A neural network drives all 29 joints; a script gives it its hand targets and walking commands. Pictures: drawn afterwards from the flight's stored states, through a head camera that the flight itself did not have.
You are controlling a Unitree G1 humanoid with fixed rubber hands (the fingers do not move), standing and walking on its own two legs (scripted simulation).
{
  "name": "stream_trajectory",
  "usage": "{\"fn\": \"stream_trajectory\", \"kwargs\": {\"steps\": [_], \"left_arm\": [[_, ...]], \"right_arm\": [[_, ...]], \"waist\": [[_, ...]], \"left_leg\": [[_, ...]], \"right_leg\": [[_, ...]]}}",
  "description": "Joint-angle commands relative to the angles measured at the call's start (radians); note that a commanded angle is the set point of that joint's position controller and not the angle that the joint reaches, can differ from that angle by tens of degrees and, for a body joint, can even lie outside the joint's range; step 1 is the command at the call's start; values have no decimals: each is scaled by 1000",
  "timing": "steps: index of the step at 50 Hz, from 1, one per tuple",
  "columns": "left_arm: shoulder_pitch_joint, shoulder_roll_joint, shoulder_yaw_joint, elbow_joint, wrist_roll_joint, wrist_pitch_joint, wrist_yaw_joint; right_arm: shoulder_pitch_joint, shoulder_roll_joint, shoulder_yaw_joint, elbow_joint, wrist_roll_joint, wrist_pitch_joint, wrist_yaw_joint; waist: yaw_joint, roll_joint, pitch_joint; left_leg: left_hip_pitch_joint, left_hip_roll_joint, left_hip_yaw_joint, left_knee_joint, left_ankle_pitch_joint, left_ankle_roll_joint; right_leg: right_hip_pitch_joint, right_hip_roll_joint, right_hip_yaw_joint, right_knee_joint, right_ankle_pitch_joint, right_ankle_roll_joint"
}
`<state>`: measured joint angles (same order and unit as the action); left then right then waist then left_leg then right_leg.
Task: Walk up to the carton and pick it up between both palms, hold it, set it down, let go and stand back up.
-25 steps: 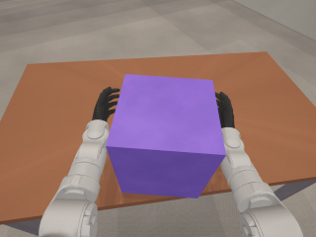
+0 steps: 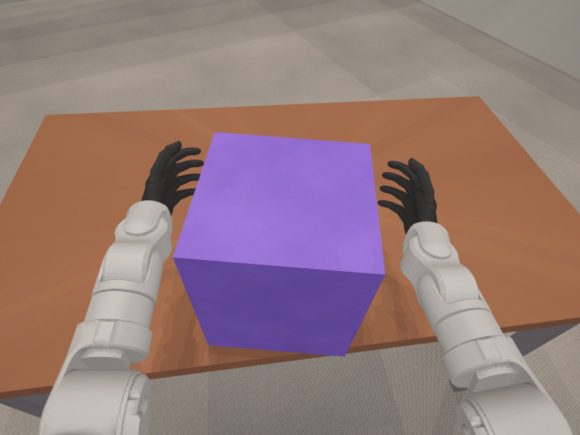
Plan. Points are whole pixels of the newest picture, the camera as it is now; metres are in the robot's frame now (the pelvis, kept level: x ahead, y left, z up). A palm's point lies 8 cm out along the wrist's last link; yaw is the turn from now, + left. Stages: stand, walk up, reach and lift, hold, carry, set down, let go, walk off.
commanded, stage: set down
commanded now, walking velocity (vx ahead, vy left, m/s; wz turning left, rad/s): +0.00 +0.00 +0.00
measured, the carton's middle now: (283, 251) +0.35 +0.03 +0.05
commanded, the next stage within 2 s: none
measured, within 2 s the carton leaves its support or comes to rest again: neither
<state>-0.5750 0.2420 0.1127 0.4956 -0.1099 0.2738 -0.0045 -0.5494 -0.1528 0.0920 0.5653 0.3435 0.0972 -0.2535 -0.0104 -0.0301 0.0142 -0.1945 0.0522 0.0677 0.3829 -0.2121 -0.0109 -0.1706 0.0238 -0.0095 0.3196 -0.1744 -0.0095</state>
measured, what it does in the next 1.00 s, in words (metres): stands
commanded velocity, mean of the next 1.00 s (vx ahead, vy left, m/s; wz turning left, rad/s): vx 0.00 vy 0.00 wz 0.00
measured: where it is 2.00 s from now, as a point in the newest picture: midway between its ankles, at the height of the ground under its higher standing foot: outside the picture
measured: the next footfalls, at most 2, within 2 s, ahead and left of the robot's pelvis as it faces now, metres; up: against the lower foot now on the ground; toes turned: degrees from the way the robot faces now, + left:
none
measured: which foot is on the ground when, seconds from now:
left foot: down 0.00-1.00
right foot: down 0.00-1.00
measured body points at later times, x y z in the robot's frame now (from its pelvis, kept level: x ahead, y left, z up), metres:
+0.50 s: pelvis -0.03 +0.01 +0.00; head -0.04 +0.03 +0.45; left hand +0.39 +0.25 +0.21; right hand +0.39 -0.16 +0.19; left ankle -0.01 +0.12 -0.75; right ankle -0.01 -0.11 -0.75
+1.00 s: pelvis -0.02 +0.01 +0.00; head -0.06 +0.03 +0.45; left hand +0.33 +0.26 +0.15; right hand +0.34 -0.16 +0.15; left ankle -0.01 +0.12 -0.75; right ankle -0.01 -0.11 -0.75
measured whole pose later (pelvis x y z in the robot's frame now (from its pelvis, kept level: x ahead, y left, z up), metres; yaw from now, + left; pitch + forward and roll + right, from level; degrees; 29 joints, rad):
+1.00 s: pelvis -0.02 +0.01 +0.00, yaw +2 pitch -5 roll -1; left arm -0.48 0.35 0.13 0.26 -0.19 0.60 -0.02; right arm -0.47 -0.21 -0.04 0.35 0.32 0.39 -0.17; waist 0.00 -0.04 -0.01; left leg -0.11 0.03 0.04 0.38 -0.18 0.01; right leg -0.07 0.00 -0.02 0.30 -0.15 0.01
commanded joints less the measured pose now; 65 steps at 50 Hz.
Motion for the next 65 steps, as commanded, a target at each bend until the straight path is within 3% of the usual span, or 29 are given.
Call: {"fn": "stream_trajectory", "kwargs": {"steps": [1, 4, 5, 7, 10, 13, 15, 16, 18, 20, 24, 29, 30, 32, 35, 37, 38, 40, 43, 47, 48, 49, 51, 52, 55, 59, 61, 63, 65], "left_arm": [[-394, 235, 89, -257, -19, 6, 6], [-408, 256, 93, -296, -32, 89, -9], [-420, 244, 74, -240, -43, 113, -19], [-438, 262, 63, -208, -46, 149, -31], [-515, 298, 61, -228, -74, 193, -26], [-617, 337, 55, -293, -125, 220, 0], [-589, 318, 18, -165, -128, 235, 1], [-586, 310, 6, -125, -143, 234, -3], [-624, 329, 12, -103, -131, 237, -8], [-680, 341, 17, -168, -139, 241, 2], [-659, 332, 24, -115, -123, 266, 4], [-674, 329, 33, -86, -113, 281, -1], [-693, 332, 35, -96, -115, 281, 0], [-627, 318, 29, -118, -100, 279, 2], [-501, 292, 58, -185, -87, 284, -12], [-509, 295, 61, -249, -70, 299, -18], [-531, 299, 57, -252, -68, 304, -17], [-467, 286, 58, -298, -72, 311, -16], [-404, 260, 55, -384, -76, 304, -14], [-358, 251, 45, -398, -78, 295, -20], [-328, 245, 45, -408, -85, 292, -20], [-294, 234, 44, -444, -87, 283, -21], [-207, 222, 61, -492, -80, 271, -24], [-219, 234, 68, -488, -80, 270, -31], [-45, 203, 80, -560, -59, 257, -44], [35, 197, 92, -604, -46, 230, -56], [49, 194, 79, -624, -55, 206, -50], [47, 190, 67, -629, -69, 188, -38], [105, 182, 56, -606, -70, 172, -38]], "right_arm": [[-425, -151, -63, -308, -10, -9, -17], [-414, -167, -57, -297, 5, 60, -30], [-419, -156, -57, -249, 6, 90, -30], [-422, -167, -44, -235, 17, 137, -27], [-447, -187, -86, -236, 22, 191, -18], [-554, -220, -129, -312, 47, 220, 3], [-536, -205, -129, -208, 45, 243, 19], [-552, -199, -132, -184, 37, 253, 25], [-572, -217, -142, -167, 31, 273, 33], [-634, -233, -157, -216, 35, 278, 40], [-618, -247, -137, -127, 32, 288, 54], [-661, -257, -151, -110, 0, 299, 68], [-684, -260, -160, -130, -4, 300, 68], [-608, -244, -163, -109, -7, 297, 74], [-491, -240, -133, -163, 4, 277, 76], [-496, -250, -144, -207, -1, 273, 70], [-515, -248, -149, -190, -5, 276, 72], [-460, -235, -150, -274, -4, 274, 80], [-395, -222, -161, -342, -8, 258, 88], [-337, -197, -197, -397, -34, 261, 87], [-307, -191, -188, -407, -34, 263, 88], [-266, -183, -195, -429, -34, 263, 88], [-179, -164, -185, -494, -40, 254, 82], [-187, -161, -192, -498, -45, 257, 77], [-18, -132, -170, -527, -46, 242, 69], [76, -102, -150, -628, -74, 224, 62], [114, -96, -167, -674, -101, 210, 66], [99, -80, -171, -710, -106, 204, 73], [163, -62, -175, -742, -124, 207, 82]], "waist": [[27, 47, -613], [11, 18, -584], [-4, -8, -517], [-5, -6, -449], [-26, 32, -421], [-18, 75, -479], [-29, 106, -408], [-29, 85, -391], [-25, 101, -397], [-20, 112, -469], [-16, 136, -455], [-17, 81, -402], [-6, 90, -408], [-22, 106, -412], [-13, 80, -436], [-16, 96, -447], [-17, 117, -408], [0, 114, -383], [-4, 107, -360], [-21, 118, -311], [-15, 94, -285], [-12, 108, -299], [1, 73, -307], [-8, 64, -305], [-3, 78, -285], [25, 62, -233], [9, 75, -212], [41, 82, -174], [30, 67, -135]], "left_leg": [[127, -83, 18, -1, 415, 14], [166, -81, 21, -15, 408, 22], [153, -77, 21, -22, 365, 30], [167, -72, 12, -39, 332, 31], [191, -68, -2, -43, 297, 20], [190, -63, -5, -32, 297, 4], [159, -52, -13, -25, 246, 4], [131, -48, -15, -28, 207, 9], [118, -45, -19, -53, 159, 12], [136, -45, -22, -55, 184, 6], [181, -41, -17, -36, 263, -16], [164, -42, -18, -56, 210, -13], [150, -44, -19, -60, 190, -15], [184, -42, -21, -68, 220, -20], [238, -47, -21, -45, 378, -30], [248, -52, -21, -35, 407, -39], [238, -50, -14, -44, 375, -43], [223, -55, -11, -52, 332, -45], [218, -58, -11, -51, 326, -42], [168, -59, -2, -67, 209, -29], [157, -58, -7, -68, 187, -22], [160, -54, -7, -75, 183, -23], [167, -55, -5, -68, 220, -17], [157, -54, -5, -66, 227, -13], [209, -53, -4, -56, 314, -24], [194, -58, -1, -68, 252, -17], [179, -55, -3, -77, 196, -20], [136, -53, -3, -89, 118, -14], [116, -51, 2, -103, 63, -7]], "right_leg": [[289, 26, 18, 62, 631, 76], [287, 26, 9, 55, 616, 93], [259, 23, 10, 44, 550, 92], [218, 25, 6, 20, 460, 84], [168, 19, 3, -11, 332, 69], [133, 16, 3, -17, 270, 44], [83, 11, 5, -15, 201, 29], [72, 5, 4, -24, 168, 25], [72, 4, 7, -42, 117, 14], [101, 6, 7, -37, 151, 15], [115, 25, -8, -37, 192, 8], [128, 35, -22, -48, 143, 14], [121, 30, -21, -50, 126, 14], [139, 38, -25, -48, 158, 9], [212, 45, -25, -37, 294, 12], [208, 47, -32, -37, 310, 20], [179, 46, -34, -42, 266, 20], [177, 43, -36, -59, 214, 19], [162, 35, -36, -54, 202, 14], [125, 20, -22, -61, 119, 18], [129, 17, -19, -57, 107, 22], [130, 19, -22, -55, 105, 17], [163, 13, -14, -46, 159, 18], [156, 12, -14, -47, 169, 20], [176, 10, -8, -44, 237, 20], [154, 5, -5, -57, 155, 27], [135, 4, -10, -63, 97, 16], [110, -4, 0, -65, 14, 12], [90, -10, 5, -74, -49, 7]]}}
